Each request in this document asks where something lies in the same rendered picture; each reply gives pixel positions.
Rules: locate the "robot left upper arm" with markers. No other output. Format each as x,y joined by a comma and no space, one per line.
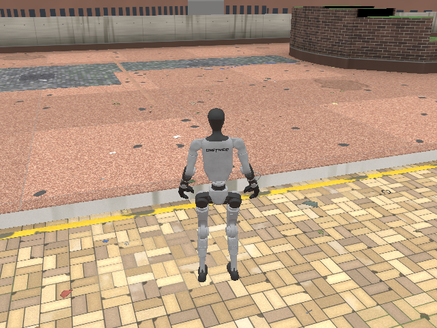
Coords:
196,145

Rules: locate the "robot right upper arm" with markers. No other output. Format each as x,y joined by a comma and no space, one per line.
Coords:
238,144

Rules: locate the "robot right forearm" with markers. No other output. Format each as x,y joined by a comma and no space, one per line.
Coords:
251,178

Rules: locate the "robot right hand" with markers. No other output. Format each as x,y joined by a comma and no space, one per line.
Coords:
249,189

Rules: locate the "robot right foot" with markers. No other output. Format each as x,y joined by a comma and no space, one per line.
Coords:
234,274

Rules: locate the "robot left hand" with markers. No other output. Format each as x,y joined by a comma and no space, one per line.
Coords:
188,189

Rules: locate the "robot left forearm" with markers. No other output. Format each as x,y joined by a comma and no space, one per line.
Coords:
185,180

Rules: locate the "right robot shin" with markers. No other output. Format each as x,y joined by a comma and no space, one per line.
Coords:
233,249

